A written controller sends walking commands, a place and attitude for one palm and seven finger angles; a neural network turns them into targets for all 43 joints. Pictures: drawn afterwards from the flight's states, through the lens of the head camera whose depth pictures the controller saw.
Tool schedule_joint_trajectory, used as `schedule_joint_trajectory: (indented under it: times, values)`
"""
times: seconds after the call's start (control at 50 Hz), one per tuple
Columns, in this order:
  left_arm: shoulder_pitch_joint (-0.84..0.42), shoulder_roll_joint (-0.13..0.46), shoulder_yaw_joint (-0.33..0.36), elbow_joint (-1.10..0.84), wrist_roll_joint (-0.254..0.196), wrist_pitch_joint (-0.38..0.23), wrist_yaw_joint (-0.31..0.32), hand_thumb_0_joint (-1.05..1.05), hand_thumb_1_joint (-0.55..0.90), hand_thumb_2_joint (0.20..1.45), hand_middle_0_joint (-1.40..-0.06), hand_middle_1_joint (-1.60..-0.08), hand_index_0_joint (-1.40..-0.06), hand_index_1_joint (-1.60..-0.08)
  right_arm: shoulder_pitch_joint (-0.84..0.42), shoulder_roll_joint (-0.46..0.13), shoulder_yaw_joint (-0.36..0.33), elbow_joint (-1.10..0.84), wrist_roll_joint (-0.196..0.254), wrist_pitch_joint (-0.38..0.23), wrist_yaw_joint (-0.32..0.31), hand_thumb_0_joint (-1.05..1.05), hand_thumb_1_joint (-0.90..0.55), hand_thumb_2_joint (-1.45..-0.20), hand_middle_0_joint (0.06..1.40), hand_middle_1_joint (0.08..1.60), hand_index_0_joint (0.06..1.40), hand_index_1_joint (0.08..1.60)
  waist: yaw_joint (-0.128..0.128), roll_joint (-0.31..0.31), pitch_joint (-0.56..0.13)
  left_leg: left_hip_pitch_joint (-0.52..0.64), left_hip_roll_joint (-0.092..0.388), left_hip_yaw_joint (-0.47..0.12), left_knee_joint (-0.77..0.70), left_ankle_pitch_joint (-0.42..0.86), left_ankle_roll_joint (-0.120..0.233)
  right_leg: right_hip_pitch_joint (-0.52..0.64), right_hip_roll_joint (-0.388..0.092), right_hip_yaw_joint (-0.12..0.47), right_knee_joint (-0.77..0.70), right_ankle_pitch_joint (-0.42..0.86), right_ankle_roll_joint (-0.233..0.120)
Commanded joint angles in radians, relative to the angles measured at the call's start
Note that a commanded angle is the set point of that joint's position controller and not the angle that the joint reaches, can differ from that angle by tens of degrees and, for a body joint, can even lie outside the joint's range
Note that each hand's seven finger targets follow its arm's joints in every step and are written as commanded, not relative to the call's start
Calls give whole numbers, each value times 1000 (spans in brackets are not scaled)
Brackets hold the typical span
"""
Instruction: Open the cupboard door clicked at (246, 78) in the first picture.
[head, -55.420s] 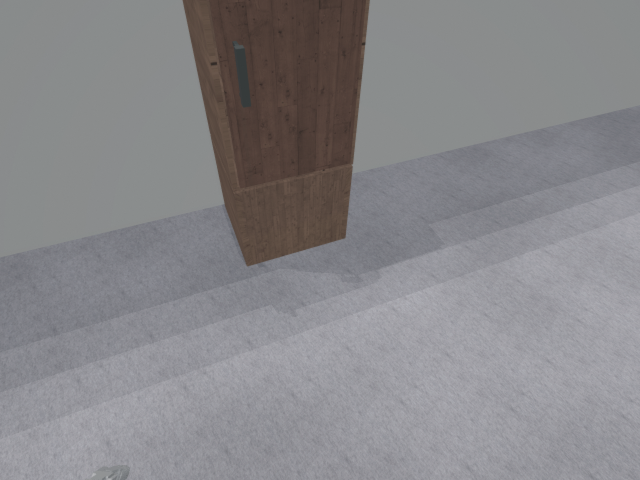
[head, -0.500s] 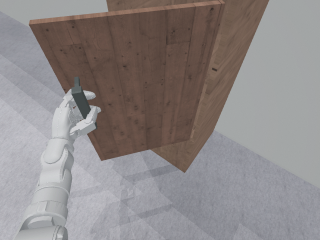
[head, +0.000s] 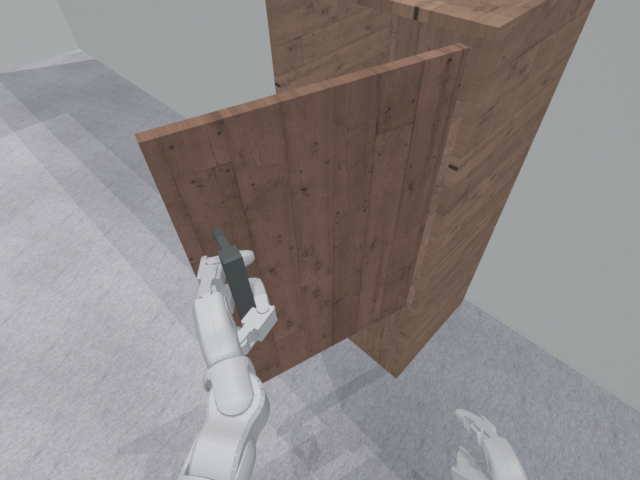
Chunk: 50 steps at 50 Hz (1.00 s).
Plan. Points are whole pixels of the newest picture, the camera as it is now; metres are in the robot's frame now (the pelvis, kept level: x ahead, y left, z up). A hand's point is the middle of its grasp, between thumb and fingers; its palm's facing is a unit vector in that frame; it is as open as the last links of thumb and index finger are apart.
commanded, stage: pull the door open along its arc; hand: left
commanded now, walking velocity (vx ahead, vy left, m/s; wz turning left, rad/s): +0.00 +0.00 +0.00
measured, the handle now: (235, 281) +0.35 +0.13 +0.07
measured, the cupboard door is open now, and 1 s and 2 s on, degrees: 74 80 83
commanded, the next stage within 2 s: open thumb and fingers to let go in 0.18 s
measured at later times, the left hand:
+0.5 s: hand (276, 330) +0.28 +0.07 +0.08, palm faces +0.36 -0.93 -0.02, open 7.0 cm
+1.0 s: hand (273, 335) +0.27 +0.07 +0.08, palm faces +0.30 -0.95 -0.01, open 14.5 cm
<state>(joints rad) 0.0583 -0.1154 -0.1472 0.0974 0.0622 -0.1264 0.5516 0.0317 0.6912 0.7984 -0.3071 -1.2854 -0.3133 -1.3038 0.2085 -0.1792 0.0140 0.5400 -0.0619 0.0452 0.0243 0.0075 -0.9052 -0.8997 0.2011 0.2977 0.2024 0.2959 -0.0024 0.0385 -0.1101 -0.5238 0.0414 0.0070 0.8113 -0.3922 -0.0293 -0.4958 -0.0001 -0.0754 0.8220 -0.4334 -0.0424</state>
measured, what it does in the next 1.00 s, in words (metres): stands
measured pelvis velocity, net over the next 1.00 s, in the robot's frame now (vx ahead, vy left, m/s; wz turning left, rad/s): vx -0.01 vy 0.01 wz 0.02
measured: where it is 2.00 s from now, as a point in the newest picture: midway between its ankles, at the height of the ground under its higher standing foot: outside the picture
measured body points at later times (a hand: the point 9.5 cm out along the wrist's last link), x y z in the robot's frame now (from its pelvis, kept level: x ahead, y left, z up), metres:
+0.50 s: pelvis +0.00 -0.01 +0.00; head +0.01 -0.04 +0.45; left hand +0.25 +0.12 +0.08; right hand +0.19 -0.22 -0.09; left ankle +0.01 +0.14 -0.70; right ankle -0.01 -0.09 -0.70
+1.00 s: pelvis -0.01 +0.01 +0.00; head +0.00 -0.01 +0.45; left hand +0.25 +0.12 +0.08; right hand +0.17 -0.20 -0.09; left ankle +0.01 +0.14 -0.70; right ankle -0.01 -0.09 -0.70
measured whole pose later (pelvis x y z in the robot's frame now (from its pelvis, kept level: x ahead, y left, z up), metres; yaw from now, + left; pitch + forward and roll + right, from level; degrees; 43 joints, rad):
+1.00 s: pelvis -0.01 +0.01 +0.00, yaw +1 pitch +4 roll +0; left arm 0.17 -0.06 -0.31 -0.03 0.07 -0.10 0.55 0.00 -0.47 0.31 -0.27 -0.90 -0.28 -0.90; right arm 0.20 -0.19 0.01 0.54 -0.06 0.01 0.01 0.01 -0.91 -0.90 0.20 0.30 0.20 0.30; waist 0.00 0.05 -0.08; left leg -0.52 0.03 -0.01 0.86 -0.41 -0.02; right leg -0.47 -0.01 -0.09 0.85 -0.45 -0.04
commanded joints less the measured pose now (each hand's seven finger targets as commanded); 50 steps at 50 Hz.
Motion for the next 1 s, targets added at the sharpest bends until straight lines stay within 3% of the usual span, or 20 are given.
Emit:
schedule_joint_trajectory:
  times: [0.0, 0.08, 0.14, 0.16, 0.24, 0.26, 0.3, 0.36, 0.42, 0.48, 0.66, 0.7, 0.78, 0.86, 0.98]
  values:
    - [-114, -34, -94, -288, 47, -69, -7, 0, 900, 900, -400, -1350, -400, -1350, -84, -99, -43, -153, 4, -46, -15, 0, -900, -900, 200, 300, 200, 300, -13, -128, -164, 111, -41, 7, -76, 217, 44, 112, -17, 54, -176, 344, 25]
    - [18, -84, -150, -340, 21, -71, -22, 0, 900, 900, -400, -1350, -400, -1350, -111, -84, -35, -167, 10, -67, -16, 0, -900, -900, 200, 300, 200, 300, 1, -131, -129, 119, -52, 3, -73, 197, 45, 134, -32, 75, -218, 337, 33]
    - [113, -85, -163, -390, 10, -71, -31, 0, 900, 900, -400, -1350, -400, -1350, -119, -77, -31, -170, 12, -82, -13, 0, -900, -900, 200, 300, 200, 300, 7, -128, -121, 128, -57, 2, -67, 205, 45, 153, -41, 87, -232, 368, 37]
    - [165, -93, -173, -415, 9, -70, -35, 0, 900, 900, -400, -1350, -400, -1350, -117, -76, -32, -175, 14, -86, -9, 0, -900, -900, 200, 300, 200, 300, 19, -119, -132, 134, -58, 0, -70, 219, 44, 172, -39, 82, -226, 383, 32]
    - [53, -45, -120, -385, 4, -72, -11, 0, 900, 900, -400, -1350, -400, -1350, -127, -79, -24, -160, 5, -93, -18, 0, -900, -900, 200, 300, 200, 300, 4, -138, -68, 109, -66, -6, -59, 171, 44, 115, -45, 97, -246, 307, 40]
    - [-46, -5, -85, -371, 8, -77, 1, 0, 900, 900, -400, -1350, -400, -1350, -134, -82, -22, -143, 5, -91, -25, 0, -900, -900, 200, 300, 200, 300, -6, -131, -39, 102, -67, -10, -51, 157, 45, 88, -49, 112, -260, 259, 38]
    - [-48, -24, -82, -332, 6, -82, 10, 0, 760, 840, -390, -1335, -390, -1335, -145, -76, -21, -137, -3, -95, -29, 0, -900, -900, 200, 300, 200, 300, 0, -140, -52, 100, -69, -14, -45, 142, 44, 78, -55, 123, -265, 220, 41]
    - [1, -36, -93, -339, 10, -87, 2, 0, 550, 750, -375, -1313, -375, -1313, -134, -77, -27, -143, -4, -94, -27, 0, -900, -900, 200, 300, 200, 300, 17, -127, -135, 119, -68, -10, -53, 200, 44, 126, -47, 101, -218, 348, 38]
    - [-24, -61, -125, -339, 15, -85, -9, 0, 340, 660, -360, -1290, -360, -1290, -120, -81, -29, -145, 1, -88, -24, 0, -900, -900, 200, 300, 200, 300, 3, -127, -154, 124, -64, -7, -53, 218, 45, 123, -43, 81, -188, 402, 41]
    - [-30, -90, -161, -336, 25, -84, -20, 0, 130, 570, -345, -1268, -345, -1268, -106, -87, -33, -148, 3, -89, -20, 0, -900, -900, 200, 300, 200, 300, -12, -134, -155, 133, -56, -9, -51, 233, 49, 102, -34, 56, -167, 412, 38]
    - [-9, -80, -159, -374, 14, -68, -21, 0, -500, 300, -300, -1200, -300, -1200, -111, -85, -30, -169, 9, -84, -17, 0, -900, -900, 200, 300, 200, 300, 5, -104, -156, 126, -53, -13, -49, 239, 45, 102, -22, 40, -151, 378, 24]
    - [-22, -95, -173, -375, 20, -62, -15, 0, -500, 300, -300, -1200, -300, -1200, -115, -86, -28, -170, 9, -81, -15, 0, -900, -900, 200, 300, 200, 300, 0, -91, -150, 130, -50, -12, -49, 237, 45, 81, -16, 29, -143, 351, 20]
    - [1, -118, -194, -378, 24, -52, -9, 0, -500, 300, -267, -1000, -267, -1000, -120, -85, -30, -177, 11, -85, -9, 0, -900, -900, 200, 300, 200, 300, 7, -84, -149, 126, -47, -17, -51, 233, 44, 72, -9, 20, -133, 320, 14]
    - [-50, -107, -186, -370, 23, -44, 2, 0, -500, 300, -233, -800, -233, -800, -125, -88, -28, -171, 10, -87, -12, 0, -900, -900, 200, 300, 200, 300, -1, -110, -115, 118, -46, -23, -50, 194, 45, 50, -8, 22, -156, 244, 12]
    - [-111, -112, -182, -338, 30, -38, 18, 0, -500, 300, -183, -500, -183, -500, -136, -88, -28, -159, 10, -91, -13, 0, -900, -900, 200, 300, 200, 300, -1, -97, -126, 114, -47, -27, -55, 159, 44, 25, -6, 19, -154, 171, 9]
